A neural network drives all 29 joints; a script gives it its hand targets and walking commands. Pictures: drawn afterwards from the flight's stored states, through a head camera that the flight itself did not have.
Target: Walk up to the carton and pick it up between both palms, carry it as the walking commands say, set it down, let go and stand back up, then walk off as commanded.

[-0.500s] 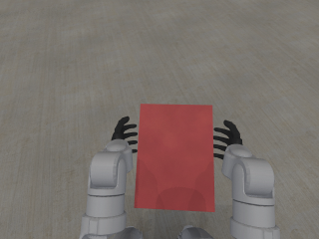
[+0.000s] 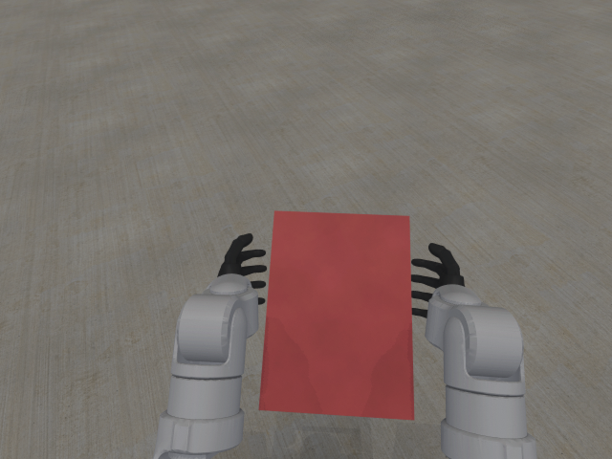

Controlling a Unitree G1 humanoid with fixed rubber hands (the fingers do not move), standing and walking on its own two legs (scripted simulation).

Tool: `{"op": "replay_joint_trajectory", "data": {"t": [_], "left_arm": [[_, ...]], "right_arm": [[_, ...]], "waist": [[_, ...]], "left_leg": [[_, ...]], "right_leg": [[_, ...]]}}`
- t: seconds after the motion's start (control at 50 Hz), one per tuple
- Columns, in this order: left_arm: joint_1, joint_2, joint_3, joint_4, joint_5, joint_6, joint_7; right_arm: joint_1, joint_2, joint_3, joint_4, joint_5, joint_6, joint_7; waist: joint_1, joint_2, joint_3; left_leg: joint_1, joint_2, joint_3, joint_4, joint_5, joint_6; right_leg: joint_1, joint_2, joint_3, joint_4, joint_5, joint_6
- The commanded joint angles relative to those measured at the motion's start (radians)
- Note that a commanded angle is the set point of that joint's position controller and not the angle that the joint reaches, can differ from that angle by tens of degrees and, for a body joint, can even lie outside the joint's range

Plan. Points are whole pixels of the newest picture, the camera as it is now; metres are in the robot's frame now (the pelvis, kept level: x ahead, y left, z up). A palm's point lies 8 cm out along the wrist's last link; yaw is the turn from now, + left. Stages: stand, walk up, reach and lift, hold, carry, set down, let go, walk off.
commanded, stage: carry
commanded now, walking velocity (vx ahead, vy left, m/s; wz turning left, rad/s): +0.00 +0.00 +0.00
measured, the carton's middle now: (335, 312) +0.33 -0.02 +0.00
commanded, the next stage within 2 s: none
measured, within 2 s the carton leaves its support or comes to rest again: neither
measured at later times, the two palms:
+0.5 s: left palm (203, 367) +0.19 +0.12 +0.13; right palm (465, 376) +0.18 -0.13 +0.12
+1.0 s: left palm out of the picture +0.10 +0.10 +0.08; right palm out of the picture +0.05 -0.15 +0.07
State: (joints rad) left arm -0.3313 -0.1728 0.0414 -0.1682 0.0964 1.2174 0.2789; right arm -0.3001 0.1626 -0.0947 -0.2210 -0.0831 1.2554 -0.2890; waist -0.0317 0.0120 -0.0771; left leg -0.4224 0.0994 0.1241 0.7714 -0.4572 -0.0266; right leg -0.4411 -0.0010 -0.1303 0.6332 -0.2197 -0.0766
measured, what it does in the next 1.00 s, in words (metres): walks backwards: left foot, then left foot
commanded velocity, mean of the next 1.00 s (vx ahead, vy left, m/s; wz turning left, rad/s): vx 0.00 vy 0.00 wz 0.00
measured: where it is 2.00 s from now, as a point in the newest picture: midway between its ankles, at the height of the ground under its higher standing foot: outside the picture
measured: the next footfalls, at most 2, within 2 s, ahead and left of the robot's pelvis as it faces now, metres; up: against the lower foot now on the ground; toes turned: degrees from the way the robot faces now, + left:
left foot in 0.04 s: +0.06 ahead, +0.13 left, +0.01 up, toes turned +7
left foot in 0.68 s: -0.06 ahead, +0.08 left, +0.00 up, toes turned +0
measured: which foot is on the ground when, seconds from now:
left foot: up 0.00-0.02, down 0.04-0.54, up 0.56-0.66, down 0.68-1.00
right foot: down 0.00-0.68, up 0.70-0.88, down 0.90-1.00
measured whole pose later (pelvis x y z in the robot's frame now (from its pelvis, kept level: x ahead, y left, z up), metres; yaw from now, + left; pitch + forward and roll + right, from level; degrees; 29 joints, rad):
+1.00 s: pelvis -0.23 +0.02 +0.00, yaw -8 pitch +1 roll -2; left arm -0.32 -0.17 0.08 -0.13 0.05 1.03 0.28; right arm -0.27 0.15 -0.09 -0.17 -0.02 1.05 -0.29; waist -0.01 0.04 0.04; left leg -0.49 0.05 0.13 0.61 -0.14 0.04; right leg -0.30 0.04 -0.10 0.63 -0.33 -0.05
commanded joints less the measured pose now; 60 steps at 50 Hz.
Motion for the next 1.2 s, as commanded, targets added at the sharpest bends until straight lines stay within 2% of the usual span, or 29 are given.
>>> {"op": "replay_joint_trajectory", "data": {"t": [0.0, 0.06, 0.14, 0.24, 0.34, 0.42, 0.48, 0.52, 0.54, 0.58, 0.6, 0.62, 0.64, 0.66, 0.68, 0.7, 0.74, 0.78, 0.8, 0.84, 0.86, 0.88, 0.9, 0.92, 0.94, 1.02, 1.08, 1.1, 1.18], "left_arm": [[-0.335, -1.036, -0.412, -0.157, -0.29, -0.042, -0.211], [-0.392, -1.046, -0.445, -0.157, -0.296, -0.029, -0.22], [-0.544, -1.06, -0.482, -0.318, -0.391, -0.024, -0.203], [-0.419, -1.017, -0.456, -0.093, -0.337, 0.027, -0.211], [-0.52, -1.081, -0.475, -0.108, -0.352, 0.015, -0.224], [-0.489, -1.106, -0.448, -0.089, -0.349, 0.006, -0.223], [-0.454, -1.082, -0.4, -0.007, -0.312, 0.01, -0.234], [-0.455, -1.05, -0.369, 0.008, -0.293, 0.005, -0.24], [-0.493, -1.054, -0.372, -0.001, -0.307, 0.0, -0.249], [-0.551, -1.073, -0.379, -0.013, -0.332, -0.007, -0.267], [-0.522, -0.993, -0.276, 0.215, -0.241, -0.024, -0.277], [-0.539, -0.977, -0.25, 0.295, -0.21, -0.048, -0.281], [-0.584, -1.013, -0.298, 0.196, -0.241, -0.082, -0.278], [-0.62, -1.117, -0.416, -0.001, -0.327, -0.095, -0.277], [-0.615, -1.171, -0.438, -0.056, -0.355, -0.111, -0.278], [-0.584, -1.031, -0.269, 0.248, -0.226, -0.154, -0.284], [-0.616, -1.149, -0.425, -0.132, -0.347, -0.166, -0.258], [-0.549, -0.953, -0.239, 0.126, -0.195, -0.232, -0.249], [-0.54, -1.012, -0.332, -0.076, -0.26, -0.234, -0.235], [-0.456, -0.886, -0.235, 0.111, -0.17, -0.278, -0.241], [-0.429, -0.919, -0.277, 0.102, -0.175, -0.282, -0.245], [-0.413, -1.024, -0.413, -0.093, -0.266, -0.279, -0.247], [-0.361, -0.955, -0.388, 0.012, -0.231, -0.286, -0.256], [-0.491, -1.106, -0.564, -0.339, -0.454, -0.273, -0.205], [-0.432, -1.086, -0.528, -0.504, -0.45, -0.232, -0.185], [-0.073, -0.857, -0.378, 0.013, -0.211, -0.135, -0.193], [-0.284, -0.914, -0.477, -0.236, -0.309, -0.139, -0.21], [-0.303, -0.896, -0.424, -0.088, -0.271, -0.138, -0.222], [-0.472, -0.967, -0.459, -0.117, -0.315, -0.148, -0.231]], "right_arm": [[-0.532, 1.106, 0.56, -0.141, 0.417, -0.059, 0.254], [-0.497, 1.119, 0.52, -0.08, 0.388, -0.065, 0.259], [-0.619, 1.112, 0.507, -0.253, 0.432, -0.067, 0.23], [-0.469, 1.048, 0.441, -0.048, 0.327, -0.028, 0.214], [-0.543, 1.092, 0.423, -0.048, 0.335, -0.041, 0.227], [-0.608, 1.102, 0.445, -0.069, 0.367, -0.04, 0.235], [-0.565, 1.098, 0.434, 0.034, 0.336, -0.025, 0.245], [-0.574, 1.1, 0.43, 0.054, 0.328, -0.029, 0.254], [-0.608, 1.112, 0.432, 0.046, 0.32, -0.041, 0.25], [-0.624, 1.138, 0.436, 0.027, 0.332, -0.057, 0.236], [-0.61, 1.046, 0.325, 0.22, 0.259, -0.085, 0.24], [-0.613, 1.012, 0.27, 0.294, 0.231, -0.118, 0.241], [-0.668, 1.017, 0.288, 0.2, 0.257, -0.151, 0.243], [-0.698, 1.06, 0.372, -0.023, 0.325, -0.165, 0.243], [-0.725, 1.08, 0.418, -0.115, 0.352, -0.167, 0.244], [-0.689, 0.931, 0.249, 0.225, 0.22, -0.198, 0.263], [-0.761, 1.091, 0.461, -0.13, 0.391, -0.187, 0.279], [-0.68, 0.946, 0.347, 0.178, 0.275, -0.238, 0.298], [-0.682, 1.008, 0.457, -0.042, 0.356, -0.246, 0.288], [-0.586, 0.882, 0.353, 0.144, 0.262, -0.299, 0.284], [-0.533, 0.897, 0.375, 0.135, 0.253, -0.313, 0.279], [-0.526, 0.983, 0.496, -0.083, 0.329, -0.314, 0.271], [-0.463, 0.938, 0.445, 0.021, 0.282, -0.324, 0.272], [-0.578, 1.046, 0.597, -0.33, 0.501, -0.303, 0.223], [-0.612, 1.032, 0.607, -0.586, 0.518, -0.265, 0.198], [-0.251, 0.854, 0.485, 0.012, 0.27, -0.168, 0.219], [-0.383, 0.917, 0.534, -0.184, 0.346, -0.178, 0.237], [-0.376, 0.887, 0.46, -0.034, 0.29, -0.179, 0.245], [-0.49, 0.949, 0.427, -0.046, 0.292, -0.199, 0.247]], "waist": [[0.027, -0.16, -0.469], [0.034, 0.054, -0.429], [0.03, -0.037, -0.341], [0.019, -0.073, -0.336], [0.016, 0.043, -0.322], [0.057, 0.137, -0.337], [0.071, 0.025, -0.318], [0.047, -0.351, -0.325], [0.022, -0.42, -0.308], [-0.032, -0.356, -0.336], [-0.041, -0.297, -0.343], [-0.052, -0.062, -0.375], [-0.036, 0.261, -0.335], [-0.011, 0.399, -0.262], [0.016, 0.219, -0.179], [0.029, 0.201, -0.2], [0.046, 0.041, -0.282], [0.034, 0.036, -0.382], [0.026, 0.066, -0.426], [0.038, 0.08, -0.494], [0.046, 0.055, -0.512], [0.043, 0.004, -0.55], [0.04, -0.075, -0.565], [0.027, -0.135, -0.544], [0.029, -0.124, -0.543], [0.042, -0.001, -0.54], [0.037, 0.001, -0.467], [0.036, -0.007, -0.39], [0.022, -0.029, -0.238]], "left_leg": [[0.171, -0.007, 0.005, -0.289, 0.188, 0.032], [0.158, 0.067, -0.103, -0.327, -0.014, 0.085], [0.091, 0.021, -0.038, -0.286, -0.021, 0.043], [0.174, -0.016, -0.018, -0.283, -0.078, 0.084], [0.092, 0.047, -0.115, -0.414, -0.176, 0.087], [-0.155, 0.092, -0.114, -0.437, -0.259, 0.062], [-0.26, 0.014, -0.017, -0.276, -0.293, 0.038], [0.026, -0.148, 0.12, 0.262, -0.147, 0.031], [0.232, -0.165, 0.144, 0.41, -0.102, 0.059], [0.467, -0.175, 0.172, 0.261, -0.106, 0.119], [0.503, -0.193, 0.184, 0.132, -0.137, 0.129], [0.398, -0.144, 0.088, -0.077, -0.159, 0.152], [0.008, 0.03, -0.228, -0.429, -0.342, 0.205], [-0.253, 0.29, -0.642, -0.707, -0.626, 0.28], [-0.279, 0.346, -0.646, -0.731, -0.573, 0.319], [-0.3, 0.349, -0.613, -0.712, -0.554, 0.313], [-0.268, 0.201, -0.285, -0.579, -0.201, 0.169], [0.064, 0.107, -0.194, -0.392, 0.147, 0.13], [0.174, 0.1, -0.197, -0.352, 0.214, 0.135], [0.328, 0.094, -0.192, -0.267, 0.35, 0.128], [0.283, 0.085, -0.184, -0.215, 0.485, 0.104], [0.138, 0.078, -0.209, -0.216, 0.486, 0.071], [-0.014, 0.053, -0.17, -0.122, 0.407, 0.041], [-0.032, 0.014, -0.101, -0.204, 0.395, 0.008], [0.035, 0.003, -0.079, -0.191, 0.374, 0.022], [0.253, 0.022, -0.105, -0.196, 0.594, 0.122], [0.187, 0.067, -0.189, -0.311, 0.342, 0.131], [0.15, 0.043, -0.165, -0.315, 0.212, 0.109], [0.129, -0.004, -0.147, -0.307, 0.031, 0.074]], "right_leg": [[0.271, -0.238, 0.233, -0.24, 0.238, 0.027], [0.187, -0.132, 0.176, -0.27, -0.091, 0.087], [0.136, -0.149, 0.212, -0.349, -0.252, 0.063], [0.036, -0.115, 0.161, -0.428, -0.322, 0.115], [0.089, -0.053, 0.083, -0.258, -0.174, 0.139], [0.279, -0.024, 0.072, -0.004, -0.143, 0.084], [0.289, -0.037, 0.11, -0.007, -0.288, 0.065], [-0.133, -0.244, 0.395, -0.515, -0.649, 0.055], [-0.363, -0.276, 0.342, -0.676, -0.709, 0.107], [-0.457, -0.14, 0.073, -0.673, -0.564, 0.266], [-0.42, -0.1, -0.011, -0.599, -0.517, 0.294], [-0.266, -0.05, -0.075, -0.274, -0.47, 0.252], [-0.005, 0.015, -0.076, 0.207, -0.386, 0.167], [0.036, 0.024, 0.015, 0.516, -0.267, 0.129], [-0.043, 0.04, 0.102, 0.611, -0.285, 0.116], [-0.059, 0.045, 0.123, 0.716, -0.273, 0.11], [0.069, 0.059, 0.046, 0.732, -0.195, 0.097], [0.028, 0.031, 0.03, 0.347, -0.218, 0.085], [0.049, 0.037, 0.031, 0.19, -0.214, 0.086], [0.208, 0.038, 0.04, -0.211, -0.187, 0.083], [0.347, -0.049, 0.156, -0.376, -0.123, 0.074], [0.503, -0.149, 0.285, -0.272, 0.073, 0.05], [0.632, -0.296, 0.409, -0.132, 0.57, -0.003], [0.585, -0.285, 0.302, -0.017, 0.837, -0.038], [0.5, -0.248, 0.242, -0.036, 0.832, -0.027], [0.271, -0.147, 0.145, -0.079, 0.337, 0.029], [0.222, -0.118, 0.158, -0.14, -0.007, 0.02], [0.169, -0.129, 0.189, -0.203, -0.123, 0.006], [-0.042, -0.12, 0.208, -0.307, -0.459, 0.002]]}}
